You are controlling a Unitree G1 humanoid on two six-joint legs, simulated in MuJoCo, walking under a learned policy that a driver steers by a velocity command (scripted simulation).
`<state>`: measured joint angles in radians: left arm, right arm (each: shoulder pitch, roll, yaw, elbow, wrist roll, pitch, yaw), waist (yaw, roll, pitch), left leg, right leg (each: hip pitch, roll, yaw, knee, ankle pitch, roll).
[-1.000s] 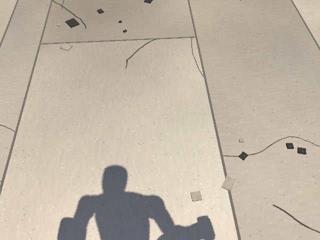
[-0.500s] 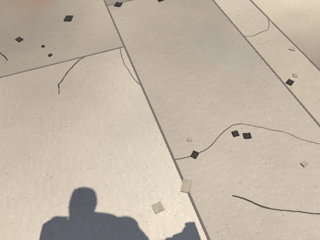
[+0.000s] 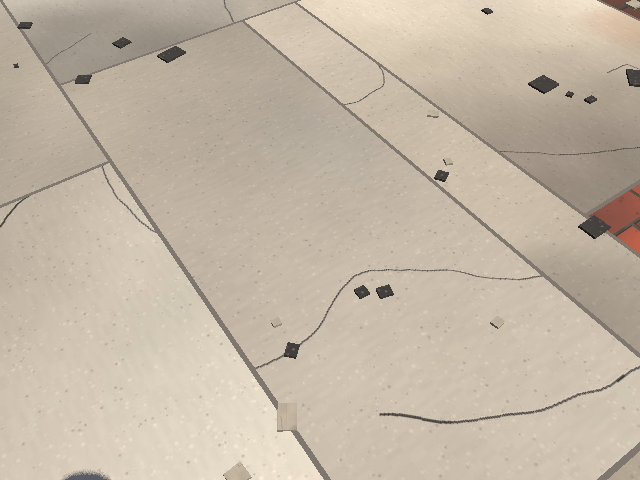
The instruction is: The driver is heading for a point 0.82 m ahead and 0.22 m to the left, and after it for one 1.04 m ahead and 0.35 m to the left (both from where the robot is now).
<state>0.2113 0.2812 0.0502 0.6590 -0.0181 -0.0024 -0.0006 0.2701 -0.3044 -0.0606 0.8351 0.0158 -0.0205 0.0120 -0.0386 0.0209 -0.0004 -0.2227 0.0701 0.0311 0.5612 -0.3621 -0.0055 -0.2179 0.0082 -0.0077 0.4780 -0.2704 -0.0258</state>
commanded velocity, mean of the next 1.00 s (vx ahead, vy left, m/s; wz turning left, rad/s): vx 0.46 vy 0.00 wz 0.01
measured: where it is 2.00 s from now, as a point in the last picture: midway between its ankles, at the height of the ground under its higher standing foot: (268, 277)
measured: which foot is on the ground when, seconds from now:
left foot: up 0.00-0.42, down 0.44-0.96, up 0.98-1.00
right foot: down 0.00-0.46, up 0.48-0.94, down 0.96-1.00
